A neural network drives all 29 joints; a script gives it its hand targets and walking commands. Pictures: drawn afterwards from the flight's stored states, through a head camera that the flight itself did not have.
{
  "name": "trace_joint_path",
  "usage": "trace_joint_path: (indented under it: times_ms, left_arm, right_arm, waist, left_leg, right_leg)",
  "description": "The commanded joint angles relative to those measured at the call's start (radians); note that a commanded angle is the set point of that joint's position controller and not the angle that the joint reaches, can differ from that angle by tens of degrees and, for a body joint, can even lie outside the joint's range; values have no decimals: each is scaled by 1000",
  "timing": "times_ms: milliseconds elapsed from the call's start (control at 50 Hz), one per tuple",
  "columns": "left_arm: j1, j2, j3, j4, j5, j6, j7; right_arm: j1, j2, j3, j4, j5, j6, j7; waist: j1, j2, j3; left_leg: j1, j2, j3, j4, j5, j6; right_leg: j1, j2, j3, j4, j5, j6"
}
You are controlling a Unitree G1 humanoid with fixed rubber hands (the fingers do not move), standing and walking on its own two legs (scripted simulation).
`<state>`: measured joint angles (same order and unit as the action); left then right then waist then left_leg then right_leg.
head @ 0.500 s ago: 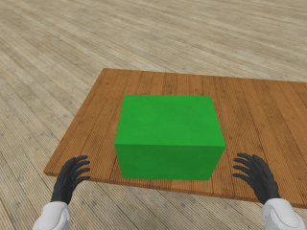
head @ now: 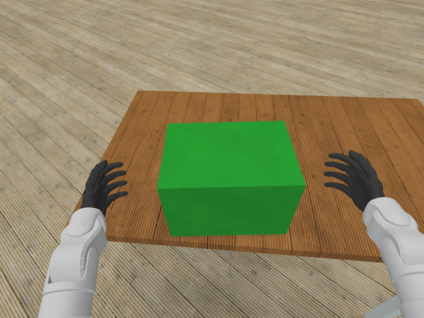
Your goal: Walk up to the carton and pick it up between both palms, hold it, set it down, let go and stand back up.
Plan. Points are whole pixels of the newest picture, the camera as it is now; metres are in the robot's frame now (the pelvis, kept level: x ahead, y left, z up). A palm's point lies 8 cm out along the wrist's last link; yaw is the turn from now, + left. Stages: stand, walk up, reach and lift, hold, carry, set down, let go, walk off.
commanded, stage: reach and lift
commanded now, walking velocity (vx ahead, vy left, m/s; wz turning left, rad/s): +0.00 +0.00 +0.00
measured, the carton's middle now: (227, 179) +0.41 +0.00 +0.03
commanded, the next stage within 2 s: none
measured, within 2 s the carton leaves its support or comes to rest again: neither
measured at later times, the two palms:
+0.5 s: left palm (94, 162) +0.36 +0.25 +0.13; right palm (361, 147) +0.39 -0.25 +0.14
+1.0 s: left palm (101, 131) +0.42 +0.25 +0.16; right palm (347, 115) +0.45 -0.23 +0.17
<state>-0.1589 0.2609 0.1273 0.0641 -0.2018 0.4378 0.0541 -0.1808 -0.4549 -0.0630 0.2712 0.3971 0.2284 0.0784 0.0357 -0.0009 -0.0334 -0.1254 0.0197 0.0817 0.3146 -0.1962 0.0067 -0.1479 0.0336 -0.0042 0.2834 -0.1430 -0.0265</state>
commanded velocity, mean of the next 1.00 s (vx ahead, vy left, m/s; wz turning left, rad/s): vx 0.00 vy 0.00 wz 0.00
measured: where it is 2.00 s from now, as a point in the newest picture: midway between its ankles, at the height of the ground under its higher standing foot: outside the picture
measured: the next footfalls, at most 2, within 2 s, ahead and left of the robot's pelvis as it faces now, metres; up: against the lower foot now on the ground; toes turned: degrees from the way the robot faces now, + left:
none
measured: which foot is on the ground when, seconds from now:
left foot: down 0.00-1.00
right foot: down 0.00-1.00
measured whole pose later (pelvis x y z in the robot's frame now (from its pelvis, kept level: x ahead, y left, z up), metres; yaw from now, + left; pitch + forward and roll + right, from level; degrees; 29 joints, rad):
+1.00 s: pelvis +0.00 +0.00 +0.00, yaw +2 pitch +9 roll -1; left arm -0.88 0.38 0.07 0.66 -0.24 0.51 0.07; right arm -0.95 -0.53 0.03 0.96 0.45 0.29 0.08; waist 0.02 0.00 -0.10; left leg -0.34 0.03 0.05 0.39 -0.20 0.01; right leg -0.33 0.04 -0.04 0.31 -0.13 -0.02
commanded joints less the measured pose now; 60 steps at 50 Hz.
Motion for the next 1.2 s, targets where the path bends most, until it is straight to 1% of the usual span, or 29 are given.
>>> trace_joint_path:
  times_ms: [0,40,80,100,140,260,280,340,380,400,440,520,540,580,640,700,720,740,780,800,820,840,860,880,960,980,1040,1140,1180]
  left_arm:
    - [-318,138,74,-104,15,19,-8]
    - [-344,137,68,-103,19,28,-7]
    - [-394,128,56,-117,12,40,-2]
    - [-375,125,58,-99,14,49,-7]
    - [-405,159,78,-95,23,52,-8]
    - [-575,175,65,-24,21,69,3]
    - [-601,177,60,1,21,72,5]
    - [-652,203,74,26,14,75,11]
    - [-681,203,62,79,14,83,14]
    - [-716,204,65,92,12,84,12]
    - [-761,203,58,125,8,87,15]
    - [-824,212,46,139,2,100,25]
    - [-830,224,55,159,2,109,23]
    - [-858,229,62,174,6,115,19]
    - [-914,230,49,204,-1,126,13]
    - [-952,246,35,215,-14,122,19]
    - [-968,251,31,227,-26,122,17]
    - [-989,246,20,238,-27,118,18]
    - [-1034,247,14,291,-32,105,14]
    - [-1037,255,12,302,-30,99,14]
    - [-1049,251,1,349,-34,93,11]
    - [-1079,255,-1,385,-31,83,7]
    - [-1108,267,-14,406,-37,69,9]
    - [-1109,274,-12,420,-37,56,11]
    - [-1187,270,-38,502,-42,9,16]
    - [-1166,258,-41,538,-42,-5,16]
    - [-1119,240,-27,560,-26,-41,9]
    - [-1028,218,-12,676,22,-155,-24]
    - [-1009,200,-19,726,36,-222,-40]
  right_arm:
    - [-335,-214,-80,-62,3,1,-2]
    - [-360,-210,-67,-41,12,9,5]
    - [-416,-217,-59,-20,31,10,13]
    - [-417,-213,-61,-23,35,12,12]
    - [-458,-238,-68,3,29,6,7]
    - [-620,-266,-75,73,32,20,6]
    - [-630,-259,-69,119,31,24,7]
    - [-685,-267,-44,139,47,30,8]
    - [-728,-273,-33,180,61,37,9]
    - [-765,-268,-30,207,57,44,9]
    - [-816,-279,-25,232,62,45,12]
    - [-885,-297,-20,270,71,39,13]
    - [-903,-306,-4,302,80,41,14]
    - [-928,-306,4,325,76,49,6]
    - [-981,-309,5,350,72,54,0]
    - [-1028,-315,15,354,86,52,1]
    - [-1031,-326,8,387,77,51,0]
    - [-1050,-320,10,376,78,49,-1]
    - [-1095,-304,14,403,73,51,0]
    - [-1102,-304,19,396,76,49,0]
    - [-1107,-299,20,452,65,50,-1]
    - [-1145,-283,31,462,61,49,-2]
    - [-1159,-284,25,475,59,47,-1]
    - [-1174,-286,38,477,64,43,0]
    - [-1213,-282,40,608,46,21,10]
    - [-1199,-262,58,637,45,12,12]
    - [-1160,-236,77,655,42,-29,11]
    - [-1067,-152,97,704,-13,-105,-6]
    - [-1056,-124,99,717,-26,-147,-13]
  waist:
    - [-8,-63,-211]
    - [-2,-36,-214]
    - [-17,-6,-233]
    - [-9,-27,-224]
    - [-28,-13,-265]
    - [-35,-3,-296]
    - [-28,3,-286]
    - [-14,-11,-338]
    - [-27,-8,-340]
    - [-12,-10,-351]
    - [-14,-7,-367]
    - [-2,21,-439]
    - [-12,3,-441]
    - [-2,-11,-449]
    - [-10,-21,-458]
    - [-19,0,-488]
    - [-33,-19,-488]
    - [-21,-12,-505]
    - [-23,-20,-500]
    - [-12,-17,-513]
    - [-27,-12,-495]
    - [-15,-29,-478]
    - [-22,-18,-498]
    - [-12,-22,-499]
    - [-18,2,-536]
    - [-9,-10,-538]
    - [-1,7,-625]
    - [7,-27,-591]
    - [-3,-30,-563]
  left_leg:
    - [58,-32,-48,-9,239,-37]
    - [46,-31,-49,-9,220,-34]
    - [72,-32,-60,0,271,-42]
    - [78,-30,-63,7,297,-38]
    - [76,-38,-59,18,304,-42]
    - [45,-37,-64,20,243,-29]
    - [41,-32,-64,26,258,-32]
    - [33,-33,-59,34,276,-27]
    - [39,-37,-65,31,279,-24]
    - [30,-31,-70,34,271,-20]
    - [28,-30,-72,32,275,-24]
    - [58,-18,-72,53,361,-38]
    - [70,-17,-72,67,383,-40]
    - [46,-25,-75,64,407,-38]
    - [42,-18,-71,64,408,-42]
    - [69,-16,-77,73,412,-40]
    - [55,-13,-81,79,428,-44]
    - [52,-12,-82,76,427,-43]
    - [30,-13,-74,76,403,-34]
    - [34,-14,-81,78,417,-30]
    - [15,-12,-82,76,388,-29]
    - [-15,-11,-82,72,350,-23]
    - [-35,-11,-79,69,336,-21]
    - [-31,-12,-79,66,318,-14]
    - [-32,-5,-86,76,329,-20]
    - [-29,-3,-90,87,350,-17]
    - [2,-5,-91,125,506,-36]
    - [-102,-22,-74,107,474,-28]
    - [-154,-26,-67,99,443,-27]
  right_leg:
    - [104,9,43,-17,222,17]
    - [106,7,42,-13,214,13]
    - [102,13,35,-14,240,6]
    - [108,13,39,-10,267,8]
    - [113,9,35,0,315,18]
    - [106,11,36,3,283,22]
    - [101,9,30,7,284,20]
    - [107,3,35,17,324,28]
    - [100,9,30,16,326,31]
    - [109,6,33,17,321,32]
    - [96,9,28,15,314,31]
    - [70,18,20,27,360,24]
    - [77,20,21,27,380,28]
    - [97,19,20,38,420,33]
    - [96,24,11,39,421,41]
    - [69,27,11,37,408,32]
    - [67,29,2,39,416,32]
    - [60,28,4,36,419,31]
    - [55,24,5,38,397,32]
    - [53,26,5,46,414,34]
    - [55,19,11,41,398,34]
    - [65,12,13,40,380,37]
    - [52,11,12,49,371,36]
    - [54,8,16,46,367,39]
    - [16,6,1,61,360,36]
    - [16,5,1,64,364,36]
    - [22,12,-6,88,486,45]
    - [87,-1,5,105,532,60]
    - [114,-11,9,109,540,62]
